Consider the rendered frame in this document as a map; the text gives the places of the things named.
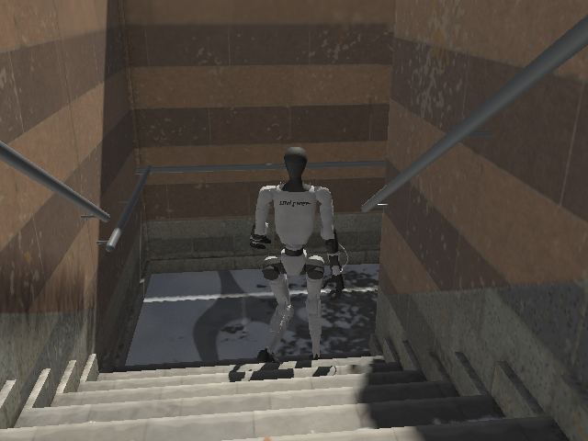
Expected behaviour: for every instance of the stairs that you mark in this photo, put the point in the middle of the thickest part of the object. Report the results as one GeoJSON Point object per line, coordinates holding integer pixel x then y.
{"type": "Point", "coordinates": [349, 396]}

